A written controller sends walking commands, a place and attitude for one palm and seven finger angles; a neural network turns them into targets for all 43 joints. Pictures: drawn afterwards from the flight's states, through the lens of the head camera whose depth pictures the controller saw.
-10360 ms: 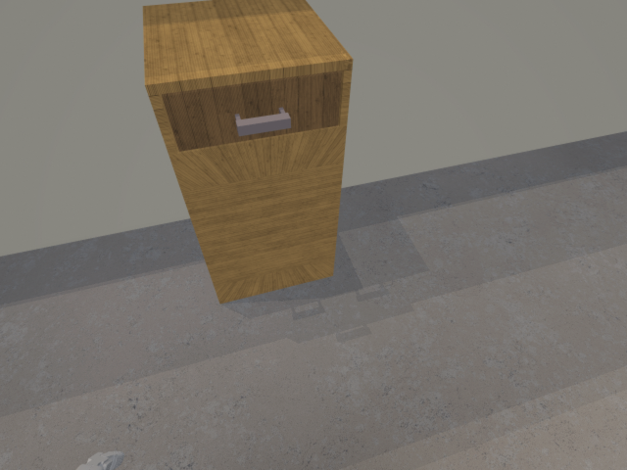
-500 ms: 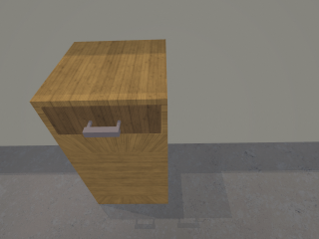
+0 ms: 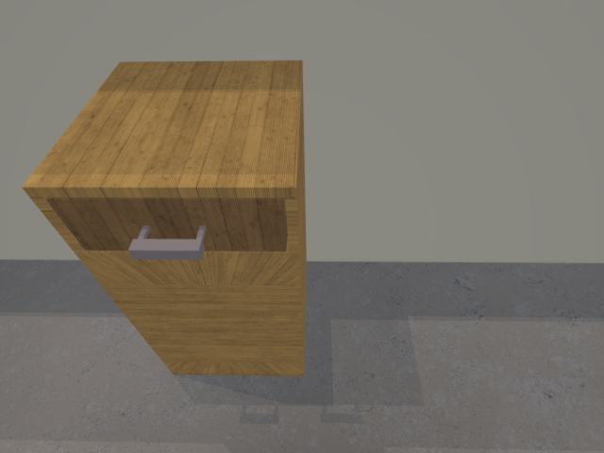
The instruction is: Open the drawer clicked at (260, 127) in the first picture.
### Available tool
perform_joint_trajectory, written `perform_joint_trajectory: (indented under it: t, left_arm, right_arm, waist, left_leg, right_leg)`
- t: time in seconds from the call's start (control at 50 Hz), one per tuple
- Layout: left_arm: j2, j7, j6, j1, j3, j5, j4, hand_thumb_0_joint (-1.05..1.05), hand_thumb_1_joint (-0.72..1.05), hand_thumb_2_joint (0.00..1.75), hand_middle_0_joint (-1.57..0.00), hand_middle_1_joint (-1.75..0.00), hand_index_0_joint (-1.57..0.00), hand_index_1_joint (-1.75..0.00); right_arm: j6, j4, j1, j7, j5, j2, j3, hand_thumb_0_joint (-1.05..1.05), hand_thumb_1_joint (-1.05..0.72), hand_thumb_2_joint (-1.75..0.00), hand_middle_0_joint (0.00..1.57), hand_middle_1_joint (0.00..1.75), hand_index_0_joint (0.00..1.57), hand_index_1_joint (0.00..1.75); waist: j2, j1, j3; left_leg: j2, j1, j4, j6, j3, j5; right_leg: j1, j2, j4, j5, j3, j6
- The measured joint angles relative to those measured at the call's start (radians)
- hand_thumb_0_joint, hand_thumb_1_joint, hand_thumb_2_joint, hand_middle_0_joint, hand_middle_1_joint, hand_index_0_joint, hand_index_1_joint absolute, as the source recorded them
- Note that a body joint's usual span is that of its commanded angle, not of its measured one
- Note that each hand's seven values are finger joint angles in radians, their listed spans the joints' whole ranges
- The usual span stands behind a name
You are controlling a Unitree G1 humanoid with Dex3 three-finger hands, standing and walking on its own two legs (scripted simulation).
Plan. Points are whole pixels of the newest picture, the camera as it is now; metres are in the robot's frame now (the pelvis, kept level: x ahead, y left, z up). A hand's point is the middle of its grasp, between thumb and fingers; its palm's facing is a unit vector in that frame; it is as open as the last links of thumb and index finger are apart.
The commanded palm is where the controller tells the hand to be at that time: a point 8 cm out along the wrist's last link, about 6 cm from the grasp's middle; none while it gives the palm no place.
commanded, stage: come to a stop and stand still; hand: left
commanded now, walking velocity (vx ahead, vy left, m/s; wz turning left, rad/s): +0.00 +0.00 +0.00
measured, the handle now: (170, 239) +0.45 +0.26 -0.02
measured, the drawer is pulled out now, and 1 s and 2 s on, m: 0.00 0.00 0.00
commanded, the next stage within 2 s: look again from close up in 0.46 s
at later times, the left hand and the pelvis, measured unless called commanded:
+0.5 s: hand out of the picture -0.01 +0.14 -0.17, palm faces +0.04 -0.98 -0.19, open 7.3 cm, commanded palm none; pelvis +0.01 -0.02 +0.00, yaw +0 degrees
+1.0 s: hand out of the picture -0.02 +0.13 -0.17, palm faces +0.04 -0.98 -0.19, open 7.3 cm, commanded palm none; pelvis +0.00 -0.02 +0.00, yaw +0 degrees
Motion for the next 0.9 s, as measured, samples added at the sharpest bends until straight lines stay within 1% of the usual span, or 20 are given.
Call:
perform_joint_trajectory:
  t: [0.22,0.48,0.9]
  left_arm:
    - [-0.017,0.003,-0.003,0.017,0.001,0.001,0.013,0.01,0.93,0.9,-0.2,-0.3,-0.2,-0.3]
    - [-0.023,0.005,-0.005,0.027,0.004,0.001,0.013,0.01,0.92,0.9,-0.2,-0.3,-0.2,-0.3]
    - [-0.026,0.005,-0.004,0.03,0.01,0.001,0.012,0.01,0.92,0.9,-0.2,-0.3,-0.2,-0.3]
  right_arm:
    - [-0.003,0.005,-0.008,-0.007,0.001,0.014,-0.002,0.01,-0.9,-0.9,0.2,0.3,0.2,0.29]
    - [0.0,0.001,-0.011,-0.011,0.001,0.022,-0.006,0.01,-0.91,-0.9,0.2,0.3,0.2,0.29]
    - [0.0,0.013,0.026,-0.013,0.001,0.038,-0.006,0.01,-0.9,-0.9,0.2,0.3,0.2,0.29]
  waist:
    - [-0.001,0.005,-0.002]
    - [-0.002,0.009,-0.009]
    - [-0.007,0.006,-0.006]
  left_leg:
    - [0.014,0.012,-0.011,-0.016,-0.007,0.0]
    - [0.029,0.013,-0.012,-0.03,-0.012,0.001]
    - [0.035,0.004,-0.014,-0.035,-0.013,0.007]
  right_leg:
    - [0.015,0.015,-0.017,-0.001,-0.007,-0.015]
    - [0.024,0.03,-0.033,0.006,-0.012,-0.027]
    - [0.018,0.036,-0.042,0.014,-0.013,-0.033]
